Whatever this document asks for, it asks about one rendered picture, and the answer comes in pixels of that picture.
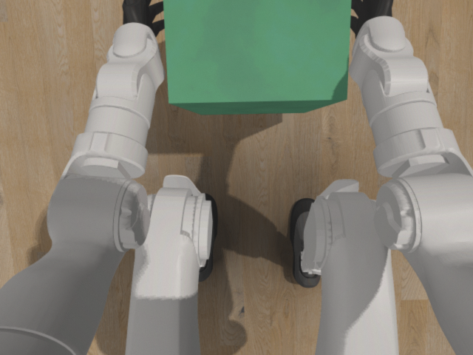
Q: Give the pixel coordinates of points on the robot right upper arm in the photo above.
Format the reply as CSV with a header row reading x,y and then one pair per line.
x,y
429,218

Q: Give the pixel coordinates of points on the robot left upper arm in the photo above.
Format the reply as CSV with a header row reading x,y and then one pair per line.
x,y
54,306

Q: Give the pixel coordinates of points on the right robot forearm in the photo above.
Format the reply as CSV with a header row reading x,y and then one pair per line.
x,y
401,108

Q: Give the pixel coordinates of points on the left robot forearm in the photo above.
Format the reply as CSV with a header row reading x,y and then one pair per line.
x,y
114,140

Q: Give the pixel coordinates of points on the right robot hand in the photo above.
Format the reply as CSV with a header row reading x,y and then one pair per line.
x,y
367,9

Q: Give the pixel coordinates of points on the carton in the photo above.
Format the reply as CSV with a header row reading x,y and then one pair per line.
x,y
229,57

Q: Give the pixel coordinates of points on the robot right thigh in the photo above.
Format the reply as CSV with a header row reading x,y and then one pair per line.
x,y
358,313

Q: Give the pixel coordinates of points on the left robot hand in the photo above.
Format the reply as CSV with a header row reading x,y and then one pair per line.
x,y
139,11

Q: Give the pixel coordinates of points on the robot thigh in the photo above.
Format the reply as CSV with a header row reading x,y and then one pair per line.
x,y
163,318
358,313

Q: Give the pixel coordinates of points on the robot left thigh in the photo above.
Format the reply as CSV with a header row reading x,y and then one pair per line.
x,y
163,318

